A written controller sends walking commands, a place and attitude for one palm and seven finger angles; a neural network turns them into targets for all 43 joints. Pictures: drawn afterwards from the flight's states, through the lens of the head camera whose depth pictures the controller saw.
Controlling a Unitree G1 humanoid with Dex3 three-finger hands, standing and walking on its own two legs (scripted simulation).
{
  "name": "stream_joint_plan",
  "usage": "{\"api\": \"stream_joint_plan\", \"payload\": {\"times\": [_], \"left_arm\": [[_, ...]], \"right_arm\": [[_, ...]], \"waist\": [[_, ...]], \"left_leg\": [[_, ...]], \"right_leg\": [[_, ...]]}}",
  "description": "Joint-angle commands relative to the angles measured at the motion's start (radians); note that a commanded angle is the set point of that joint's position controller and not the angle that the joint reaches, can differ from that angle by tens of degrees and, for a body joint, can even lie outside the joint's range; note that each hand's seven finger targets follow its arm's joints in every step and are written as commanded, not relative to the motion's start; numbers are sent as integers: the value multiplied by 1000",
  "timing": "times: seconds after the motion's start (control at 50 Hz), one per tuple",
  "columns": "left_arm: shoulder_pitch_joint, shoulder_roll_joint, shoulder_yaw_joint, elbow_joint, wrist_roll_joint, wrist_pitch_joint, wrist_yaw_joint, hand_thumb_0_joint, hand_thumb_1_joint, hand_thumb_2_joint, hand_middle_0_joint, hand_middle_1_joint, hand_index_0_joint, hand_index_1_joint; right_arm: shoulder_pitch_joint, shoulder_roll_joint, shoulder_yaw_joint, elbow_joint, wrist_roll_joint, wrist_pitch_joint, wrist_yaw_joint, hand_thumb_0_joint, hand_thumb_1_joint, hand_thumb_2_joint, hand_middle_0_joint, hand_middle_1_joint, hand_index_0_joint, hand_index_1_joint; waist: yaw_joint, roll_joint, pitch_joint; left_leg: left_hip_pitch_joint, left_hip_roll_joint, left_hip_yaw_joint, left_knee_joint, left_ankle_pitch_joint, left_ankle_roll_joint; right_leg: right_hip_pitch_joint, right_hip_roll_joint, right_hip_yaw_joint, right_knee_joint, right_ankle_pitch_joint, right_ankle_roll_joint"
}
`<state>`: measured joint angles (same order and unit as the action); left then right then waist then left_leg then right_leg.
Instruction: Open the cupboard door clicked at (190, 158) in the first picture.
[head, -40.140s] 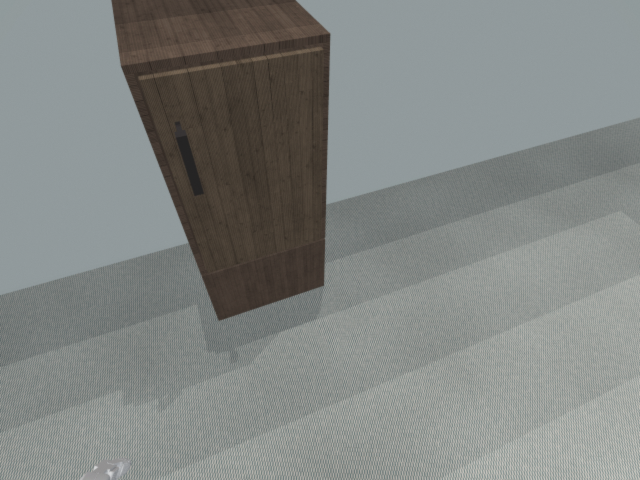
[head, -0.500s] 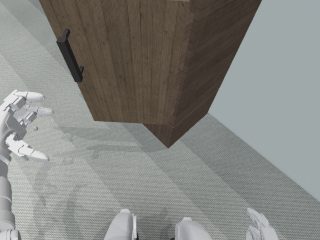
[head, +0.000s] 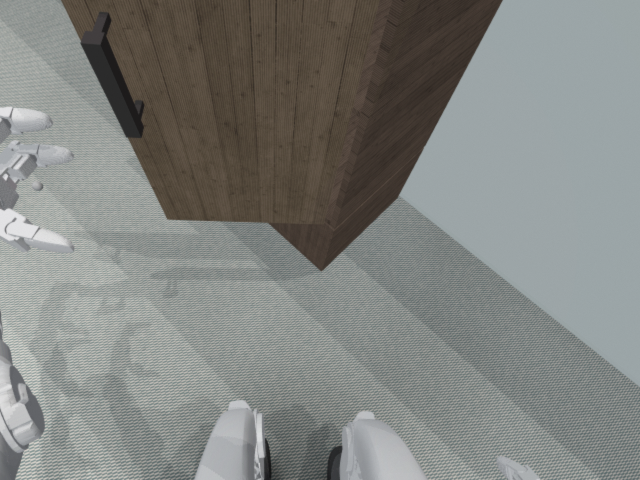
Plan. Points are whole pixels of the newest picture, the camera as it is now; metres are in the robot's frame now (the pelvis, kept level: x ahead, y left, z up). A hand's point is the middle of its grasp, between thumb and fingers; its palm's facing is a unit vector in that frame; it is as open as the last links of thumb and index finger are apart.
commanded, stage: move the hooked fingers beside the handle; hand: left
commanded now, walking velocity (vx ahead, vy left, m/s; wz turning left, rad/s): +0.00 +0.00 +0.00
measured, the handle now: (120, 80) +0.60 +0.27 +0.06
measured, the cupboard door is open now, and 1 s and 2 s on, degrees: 44 44 44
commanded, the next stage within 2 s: slide the fingers in behind the handle in 1.50 s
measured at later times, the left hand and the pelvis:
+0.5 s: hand (52, 129) +0.50 +0.32 +0.07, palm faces +0.01 -1.00 -0.02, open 14.0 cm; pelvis +0.00 +0.00 -0.01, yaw -1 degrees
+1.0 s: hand (42, 110) +0.54 +0.34 +0.06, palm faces +0.05 -1.00 -0.02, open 14.0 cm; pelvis +0.00 +0.00 -0.03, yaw -3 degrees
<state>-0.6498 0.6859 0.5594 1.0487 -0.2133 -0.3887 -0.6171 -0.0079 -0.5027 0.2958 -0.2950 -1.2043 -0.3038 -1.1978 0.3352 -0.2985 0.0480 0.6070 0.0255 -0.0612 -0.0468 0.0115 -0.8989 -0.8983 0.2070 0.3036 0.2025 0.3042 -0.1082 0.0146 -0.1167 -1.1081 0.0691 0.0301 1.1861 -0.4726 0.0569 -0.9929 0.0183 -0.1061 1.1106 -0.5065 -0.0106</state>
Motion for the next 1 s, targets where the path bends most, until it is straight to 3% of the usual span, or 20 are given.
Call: {"api": "stream_joint_plan", "payload": {"times": [0.0,0.08,0.1,0.14,0.16,0.24,0.26,0.28,0.34,0.38,0.44,0.48,0.54,0.6,0.64,0.68,0.7,0.76,0.88,0.98], "left_arm": [[-357,307,30,-161,-16,-66,4,0,-500,300,-300,-1200,-300,-1200],[-414,358,51,-76,6,-46,18,0,-500,300,-300,-1200,-300,-1200],[-434,352,35,-66,16,-42,22,0,-500,300,-300,-1200,-300,-1200],[-501,400,54,-58,28,-53,37,0,-500,300,-300,-1200,-300,-1200],[-546,423,54,-71,41,-61,45,0,-500,300,-300,-1200,-300,-1200],[-603,469,74,-86,52,-91,54,0,-500,300,-300,-1200,-300,-1200],[-595,508,99,-74,60,-89,50,0,-500,300,-300,-1200,-300,-1200],[-600,492,76,-38,66,-76,44,0,-500,300,-300,-1200,-300,-1200],[-640,472,39,5,67,-37,23,0,-500,300,-300,-1200,-300,-1200],[-659,498,37,11,85,-11,20,0,-500,300,-300,-1200,-300,-1200],[-698,534,54,41,90,9,25,0,-500,300,-300,-1200,-300,-1200],[-735,605,87,17,105,6,34,0,-500,300,-300,-1200,-300,-1200],[-778,646,105,1,116,-8,45,0,-500,300,-300,-1200,-300,-1200],[-769,674,100,75,141,19,47,0,-500,300,-300,-1200,-300,-1200],[-795,680,84,92,147,36,39,0,-500,300,-300,-1200,-300,-1200],[-808,706,72,129,166,61,31,0,-500,300,-300,-1200,-300,-1200],[-783,726,83,136,170,69,27,0,-500,300,-300,-1200,-300,-1200],[-766,764,107,94,172,66,12,0,-500,300,-300,-1200,-300,-1200],[-778,798,159,24,152,53,-12,0,-500,300,-300,-1200,-300,-1200],[-788,744,119,23,157,74,-16,0,-500,300,-300,-1200,-300,-1200]], "right_arm": [[136,-214,-88,-61,-8,-2,-8,0,-900,-900,200,300,200,300],[146,-220,-80,-60,-8,23,-12,0,-900,-900,200,300,200,300],[146,-218,-77,-62,-8,28,-13,0,-900,-900,200,300,200,300],[148,-222,-69,-62,-12,33,-16,0,-900,-900,200,300,200,300],[153,-226,-68,-57,-14,37,-17,0,-900,-900,200,300,200,300],[165,-229,-66,-51,-23,44,-16,0,-900,-900,200,300,200,300],[170,-236,-66,-47,-26,47,-16,0,-900,-900,200,300,200,300],[173,-235,-61,-43,-22,53,-16,0,-900,-900,200,300,200,300],[181,-234,-51,-46,-18,67,-19,0,-900,-900,200,300,200,300],[198,-239,-50,-41,-18,78,-20,0,-900,-900,200,300,200,300],[206,-237,-40,-43,-18,84,-25,0,-900,-900,200,300,200,300],[213,-242,-37,-41,-22,90,-26,0,-900,-900,200,300,200,300],[219,-238,-31,-40,-27,92,-23,0,-900,-900,200,300,200,300],[225,-239,-18,-43,-25,103,-22,0,-900,-900,200,300,200,300],[227,-235,-7,-49,-22,109,-24,0,-900,-900,200,300,200,300],[228,-239,1,-53,-21,118,-28,0,-900,-900,200,300,200,300],[235,-240,4,-61,-21,122,-30,0,-900,-900,200,300,200,300],[240,-241,3,-70,-25,130,-28,0,-900,-900,200,300,200,300],[254,-243,-11,-60,-28,135,-15,0,-900,-900,200,300,200,300],[265,-238,-9,-45,-28,144,-7,0,-900,-900,200,300,200,300]], "waist": [[1,191,-449],[-10,152,-415],[-20,159,-404],[-27,169,-391],[-39,186,-411],[-43,257,-489],[-35,271,-517],[-52,250,-495],[-64,273,-479],[-70,285,-509],[-87,248,-488],[-85,273,-528],[-90,305,-554],[-104,271,-519],[-113,294,-512],[-129,277,-490],[-123,260,-496],[-107,313,-560],[-102,344,-608],[-113,377,-582]], "left_leg": [[596,0,-167,-174,361,-43],[527,-3,-163,-169,318,-37],[508,-5,-155,-163,300,-32],[484,-5,-161,-153,287,-33],[504,-1,-165,-149,284,-36],[563,4,-186,-127,351,-49],[567,7,-189,-123,362,-53],[557,8,-189,-117,367,-48],[544,6,-187,-106,372,-43],[560,10,-193,-100,397,-44],[503,8,-186,-75,399,-33],[499,10,-180,-58,424,-32],[499,12,-181,-36,456,-33],[427,11,-166,-20,425,-21],[410,8,-161,-9,432,-15],[364,10,-153,3,396,-9],[344,7,-151,4,394,-6],[381,11,-153,16,457,-11],[445,20,-168,23,514,-16],[506,27,-190,10,533,-23]], "right_leg": [[-55,36,34,-124,171,-26],[-52,35,34,-122,159,-22],[-59,34,38,-122,154,-20],[-78,38,38,-109,146,-25],[-95,38,39,-107,140,-22],[-128,41,35,-82,161,-28],[-121,41,34,-79,162,-27],[-134,42,33,-83,165,-25],[-152,42,31,-82,172,-23],[-164,41,30,-84,182,-18],[-160,46,28,-78,196,-16],[-144,46,32,-72,207,-15],[-151,52,32,-57,220,-17],[-126,55,37,-63,222,-9],[-131,58,36,-58,233,-9],[-130,58,39,-59,226,-2],[-107,59,39,-57,230,-1],[-112,62,35,-38,266,-6],[-131,71,27,-36,275,-8],[-193,71,14,-45,251,-8]]}}
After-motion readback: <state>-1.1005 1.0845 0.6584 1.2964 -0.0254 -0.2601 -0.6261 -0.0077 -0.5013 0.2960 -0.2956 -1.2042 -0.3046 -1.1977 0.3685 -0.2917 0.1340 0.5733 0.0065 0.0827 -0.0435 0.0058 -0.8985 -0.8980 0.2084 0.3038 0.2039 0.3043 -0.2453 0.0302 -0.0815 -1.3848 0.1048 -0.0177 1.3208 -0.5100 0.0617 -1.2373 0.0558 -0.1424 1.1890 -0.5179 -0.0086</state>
